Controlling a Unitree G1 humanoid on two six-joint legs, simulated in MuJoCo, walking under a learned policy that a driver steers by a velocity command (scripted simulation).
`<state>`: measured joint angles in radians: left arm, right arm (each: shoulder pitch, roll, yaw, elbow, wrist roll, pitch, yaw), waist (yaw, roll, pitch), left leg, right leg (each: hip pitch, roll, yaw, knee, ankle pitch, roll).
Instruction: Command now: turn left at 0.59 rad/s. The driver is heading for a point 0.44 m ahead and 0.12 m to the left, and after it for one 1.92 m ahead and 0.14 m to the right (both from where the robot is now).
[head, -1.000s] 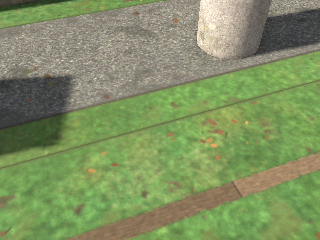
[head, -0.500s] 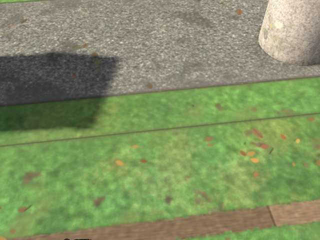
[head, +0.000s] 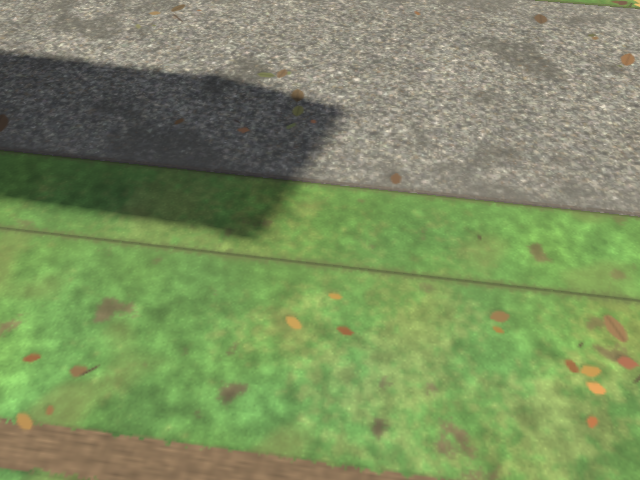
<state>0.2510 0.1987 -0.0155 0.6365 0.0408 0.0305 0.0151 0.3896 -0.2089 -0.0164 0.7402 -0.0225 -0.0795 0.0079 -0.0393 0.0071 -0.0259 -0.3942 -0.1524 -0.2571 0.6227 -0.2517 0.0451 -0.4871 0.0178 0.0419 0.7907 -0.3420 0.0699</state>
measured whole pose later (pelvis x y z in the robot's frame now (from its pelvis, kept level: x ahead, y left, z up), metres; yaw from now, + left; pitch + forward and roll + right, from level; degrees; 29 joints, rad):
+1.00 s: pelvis +0.18 +0.12 -0.02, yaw +35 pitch +1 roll +2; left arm 0.27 0.29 0.01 0.94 0.05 -0.11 -0.06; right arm 0.28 -0.23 -0.04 0.80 -0.06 -0.11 0.04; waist 0.01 -0.05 -0.01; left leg -0.34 -0.06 0.07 0.71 -0.38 0.05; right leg -0.34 -0.10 0.04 1.23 -0.45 -0.07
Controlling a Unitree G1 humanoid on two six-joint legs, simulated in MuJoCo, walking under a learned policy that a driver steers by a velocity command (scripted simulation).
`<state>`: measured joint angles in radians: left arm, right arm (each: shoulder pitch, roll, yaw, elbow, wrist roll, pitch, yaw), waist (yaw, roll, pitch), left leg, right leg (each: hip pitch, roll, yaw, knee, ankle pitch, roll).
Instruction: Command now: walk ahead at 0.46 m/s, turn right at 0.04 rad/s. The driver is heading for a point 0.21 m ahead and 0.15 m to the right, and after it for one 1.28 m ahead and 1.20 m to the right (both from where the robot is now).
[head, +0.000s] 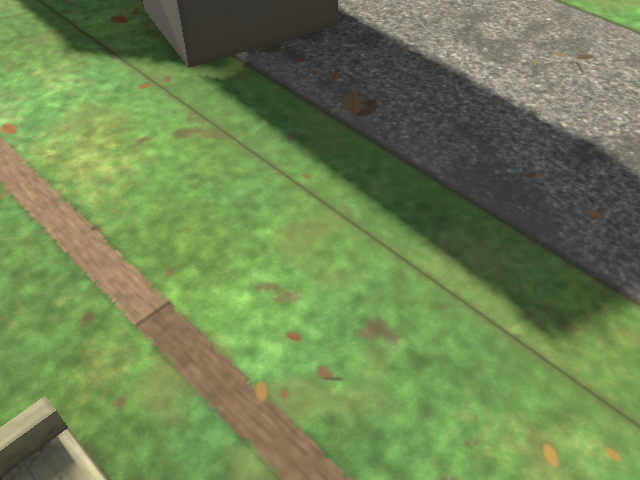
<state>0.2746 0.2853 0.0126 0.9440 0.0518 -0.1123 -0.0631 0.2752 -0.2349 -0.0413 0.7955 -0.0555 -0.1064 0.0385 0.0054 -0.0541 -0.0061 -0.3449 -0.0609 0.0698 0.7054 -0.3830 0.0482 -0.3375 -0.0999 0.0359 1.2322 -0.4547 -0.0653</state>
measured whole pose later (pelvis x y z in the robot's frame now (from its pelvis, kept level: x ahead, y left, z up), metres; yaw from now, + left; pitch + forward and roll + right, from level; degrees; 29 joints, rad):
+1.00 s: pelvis +0.35 +0.01 -0.14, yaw -32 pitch +3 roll +0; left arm 0.20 0.34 0.10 0.64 -0.02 0.08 0.01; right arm 0.15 -0.24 -0.09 0.66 -0.01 0.01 -0.04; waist 0.01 -0.05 0.00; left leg -0.33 0.00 -0.01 0.51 -0.23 0.01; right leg -0.62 0.09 0.14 1.22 -0.36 0.08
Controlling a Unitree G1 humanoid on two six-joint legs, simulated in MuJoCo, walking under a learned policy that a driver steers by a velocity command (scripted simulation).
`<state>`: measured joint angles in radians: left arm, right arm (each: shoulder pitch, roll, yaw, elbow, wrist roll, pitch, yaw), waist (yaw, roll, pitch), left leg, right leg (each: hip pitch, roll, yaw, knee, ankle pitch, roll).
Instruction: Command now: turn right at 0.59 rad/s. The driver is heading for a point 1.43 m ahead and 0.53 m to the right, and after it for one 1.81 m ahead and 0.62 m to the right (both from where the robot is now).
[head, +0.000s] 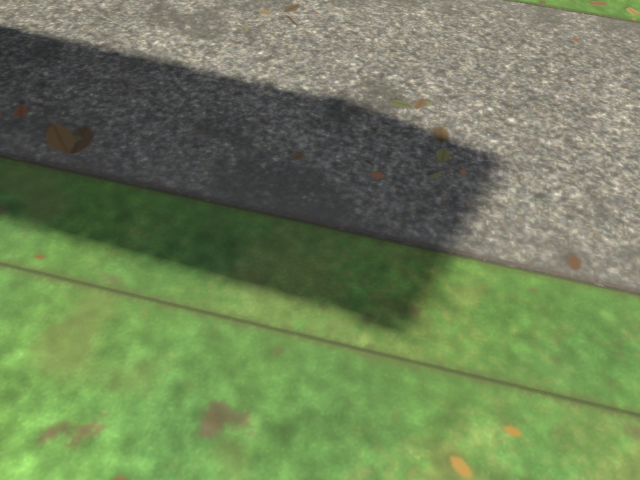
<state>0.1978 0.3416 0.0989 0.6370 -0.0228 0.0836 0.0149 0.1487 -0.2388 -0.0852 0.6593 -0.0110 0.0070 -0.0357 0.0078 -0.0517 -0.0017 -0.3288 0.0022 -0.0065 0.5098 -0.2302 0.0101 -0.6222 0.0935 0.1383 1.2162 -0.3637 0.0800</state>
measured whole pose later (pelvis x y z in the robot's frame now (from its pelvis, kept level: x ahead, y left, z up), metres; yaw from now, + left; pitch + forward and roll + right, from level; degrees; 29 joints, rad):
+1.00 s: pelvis +0.09 -0.04 +0.00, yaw -32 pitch +3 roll -1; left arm 0.17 0.27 0.07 0.67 -0.01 0.06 0.01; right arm 0.17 -0.25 -0.07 0.70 0.00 0.01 -0.01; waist -0.01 -0.01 0.03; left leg -0.29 0.03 0.02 0.52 -0.27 0.01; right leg -0.37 0.01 0.06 0.68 -0.36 0.07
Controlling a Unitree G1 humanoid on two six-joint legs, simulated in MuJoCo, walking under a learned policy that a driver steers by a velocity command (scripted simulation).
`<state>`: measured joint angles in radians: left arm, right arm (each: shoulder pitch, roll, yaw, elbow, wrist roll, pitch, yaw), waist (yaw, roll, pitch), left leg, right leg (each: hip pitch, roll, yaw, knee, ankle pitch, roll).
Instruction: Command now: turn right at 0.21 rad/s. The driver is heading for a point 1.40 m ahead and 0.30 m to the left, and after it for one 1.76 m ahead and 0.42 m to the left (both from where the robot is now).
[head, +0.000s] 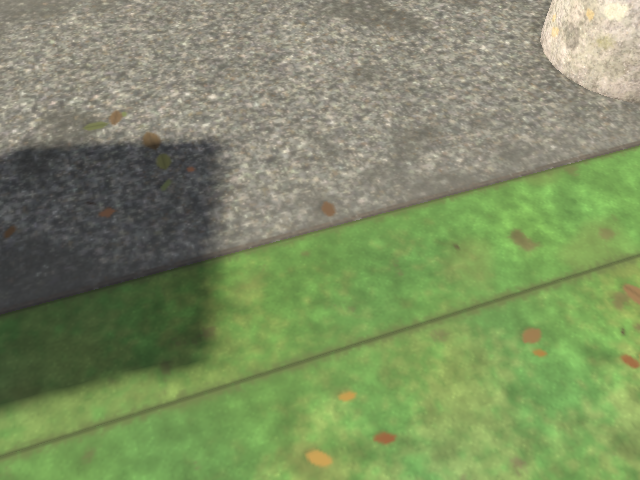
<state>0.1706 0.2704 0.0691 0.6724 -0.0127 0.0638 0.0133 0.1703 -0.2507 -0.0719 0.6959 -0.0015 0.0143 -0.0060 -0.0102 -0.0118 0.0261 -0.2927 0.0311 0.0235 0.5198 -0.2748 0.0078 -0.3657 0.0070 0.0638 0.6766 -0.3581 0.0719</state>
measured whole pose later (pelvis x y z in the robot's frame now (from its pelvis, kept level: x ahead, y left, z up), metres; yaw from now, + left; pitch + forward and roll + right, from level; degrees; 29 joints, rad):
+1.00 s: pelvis +0.06 -0.02 -0.02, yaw -2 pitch +0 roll +0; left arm 0.27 0.22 0.07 0.88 -0.03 -0.06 0.00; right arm 0.36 -0.24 -0.06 0.85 0.03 -0.05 -0.02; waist 0.00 0.01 0.00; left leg -0.20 0.05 0.03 0.68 -0.48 -0.01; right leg -0.28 0.02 0.01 0.75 -0.49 -0.08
